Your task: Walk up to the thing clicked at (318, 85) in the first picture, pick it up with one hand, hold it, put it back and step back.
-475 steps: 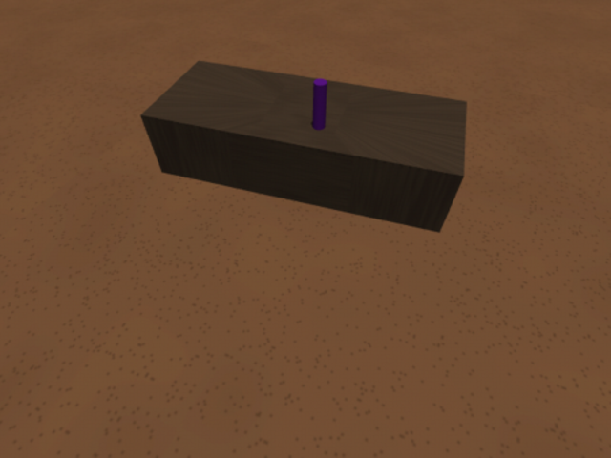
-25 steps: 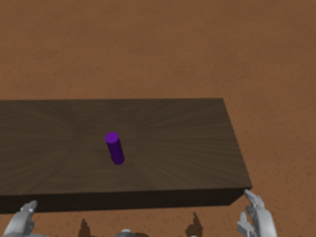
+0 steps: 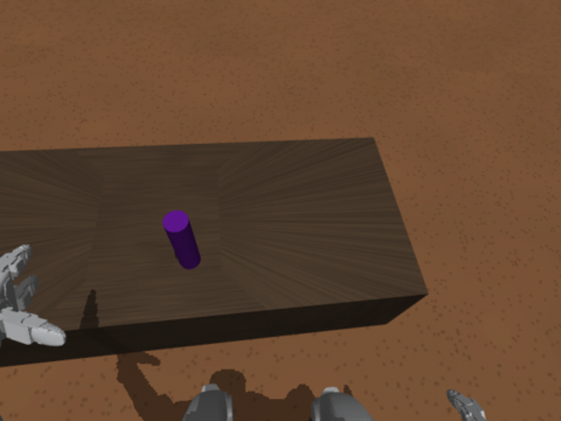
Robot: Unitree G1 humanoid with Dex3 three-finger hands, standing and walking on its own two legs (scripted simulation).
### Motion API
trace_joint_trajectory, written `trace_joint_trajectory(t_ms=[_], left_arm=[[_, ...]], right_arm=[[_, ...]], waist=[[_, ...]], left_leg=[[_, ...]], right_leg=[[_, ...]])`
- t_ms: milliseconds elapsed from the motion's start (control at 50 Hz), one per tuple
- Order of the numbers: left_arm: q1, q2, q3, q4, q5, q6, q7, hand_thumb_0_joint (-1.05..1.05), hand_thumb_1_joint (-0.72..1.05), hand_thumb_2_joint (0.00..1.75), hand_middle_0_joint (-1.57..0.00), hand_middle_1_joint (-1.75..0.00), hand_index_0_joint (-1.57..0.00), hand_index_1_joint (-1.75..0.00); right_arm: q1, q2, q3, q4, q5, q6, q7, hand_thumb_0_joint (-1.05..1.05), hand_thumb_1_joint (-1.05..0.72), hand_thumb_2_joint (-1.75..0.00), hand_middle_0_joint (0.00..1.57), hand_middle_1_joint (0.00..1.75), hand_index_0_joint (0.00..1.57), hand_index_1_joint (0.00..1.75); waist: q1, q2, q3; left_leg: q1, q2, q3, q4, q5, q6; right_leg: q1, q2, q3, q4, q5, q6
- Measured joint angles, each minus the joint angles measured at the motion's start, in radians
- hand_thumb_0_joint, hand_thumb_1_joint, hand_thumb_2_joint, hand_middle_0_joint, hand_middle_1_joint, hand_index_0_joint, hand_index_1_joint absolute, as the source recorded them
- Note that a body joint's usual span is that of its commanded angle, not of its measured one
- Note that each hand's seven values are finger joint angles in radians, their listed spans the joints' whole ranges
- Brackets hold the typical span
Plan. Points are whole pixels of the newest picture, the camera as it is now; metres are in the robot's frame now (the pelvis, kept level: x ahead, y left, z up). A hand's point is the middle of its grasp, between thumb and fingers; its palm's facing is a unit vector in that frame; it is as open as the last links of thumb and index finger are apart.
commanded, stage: go down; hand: left
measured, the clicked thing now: (183, 242) +0.51 +0.19 -0.28
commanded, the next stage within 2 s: none
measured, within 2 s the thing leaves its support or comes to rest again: neither
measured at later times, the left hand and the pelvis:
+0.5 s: hand (33, 259) +0.37 +0.35 -0.03, palm faces +0.13 -0.98 -0.12, open 17.3 cm; pelvis -0.01 +0.01 -0.01, yaw -1 degrees
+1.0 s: hand (29, 247) +0.38 +0.36 -0.03, palm faces +0.14 -0.99 -0.10, open 17.5 cm; pelvis +0.00 +0.01 -0.02, yaw +0 degrees
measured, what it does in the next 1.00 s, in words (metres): stands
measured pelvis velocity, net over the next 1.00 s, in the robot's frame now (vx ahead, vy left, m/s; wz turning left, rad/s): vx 0.00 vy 0.01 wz -0.01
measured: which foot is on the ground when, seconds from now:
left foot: down 0.00-1.00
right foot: down 0.00-1.00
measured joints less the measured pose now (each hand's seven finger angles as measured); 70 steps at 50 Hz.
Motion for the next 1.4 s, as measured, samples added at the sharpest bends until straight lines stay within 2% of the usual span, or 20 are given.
trace_joint_trajectory(t_ms=[100, 220, 460, 820, 1160, 1400], left_arm=[[-0.052, 0.012, 0.028, 0.064, 0.005, -0.067, -0.006, -0.01, -0.55, 0.04, -0.08, -0.02, -0.05, -0.04], [-0.144, 0.064, 0.062, 0.155, 0.005, -0.138, -0.027, -0.01, -0.51, 0.04, -0.08, -0.01, -0.05, -0.03], [-0.242, 0.132, 0.104, 0.248, -0.014, -0.204, -0.082, -0.01, -0.47, 0.04, -0.07, -0.01, -0.04, -0.02], [-0.25, 0.134, 0.13, 0.237, -0.025, -0.224, -0.108, -0.01, -0.5, 0.06, -0.07, -0.01, -0.04, -0.03], [-0.357, 0.213, 0.165, 0.302, -0.029, -0.266, -0.144, -0.01, -0.51, 0.06, -0.07, -0.03, -0.04, -0.04], [-0.387, 0.25, 0.19, 0.31, -0.038, -0.268, -0.171, -0.01, -0.48, 0.07, -0.07, -0.03, -0.04, -0.04]], right_arm=[[0.003, 0.006, 0.007, 0.008, -0.006, 0.021, 0.006, 0.01, -0.88, -0.89, 0.2, 0.3, 0.2, 0.3], [-0.019, 0.007, 0.018, 0.004, -0.014, 0.03, 0.01, 0.01, -0.88, -0.89, 0.21, 0.3, 0.2, 0.3], [-0.041, -0.015, 0.034, -0.015, -0.021, 0.05, 0.019, 0.0, -0.88, -0.89, 0.2, 0.3, 0.2, 0.3], [-0.042, -0.002, 0.042, -0.004, -0.025, 0.078, 0.028, 0.0, -0.9, -0.9, 0.2, 0.3, 0.2, 0.3], [-0.059, -0.02, 0.058, -0.023, -0.032, 0.078, 0.031, 0.0, -0.9, -0.9, 0.2, 0.3, 0.2, 0.3], [-0.043, -0.017, 0.074, -0.019, -0.034, 0.082, 0.032, 0.0, -0.9, -0.89, 0.2, 0.3, 0.2, 0.3]], waist=[[0.003, -0.007, 0.006], [-0.009, -0.019, 0.011], [-0.025, -0.019, 0.007], [-0.02, -0.015, -0.006], [-0.044, -0.023, 0.005], [-0.058, -0.019, -0.001]], left_leg=[[-0.02, 0.001, 0.001, 0.009, 0.001, 0.002], [-0.057, 0.003, -0.006, 0.028, 0.003, 0.003], [-0.136, 0.007, -0.011, 0.07, -0.01, 0.008], [-0.165, 0.006, -0.018, 0.095, -0.033, 0.009], [-0.25, 0.009, -0.032, 0.153, -0.04, 0.007], [-0.298, 0.01, -0.04, 0.189, -0.056, 0.009]], right_leg=[[-0.021, 0.001, 0.002, 0.009, 0.002, 0.001], [-0.054, 0.003, -0.003, 0.024, 0.005, 0.0], [-0.125, 0.007, -0.005, 0.053, -0.002, 0.005], [-0.148, 0.006, -0.009, 0.069, -0.022, 0.008], [-0.229, 0.009, -0.018, 0.128, -0.033, 0.004], [-0.27, 0.011, -0.022, 0.155, -0.046, 0.007]])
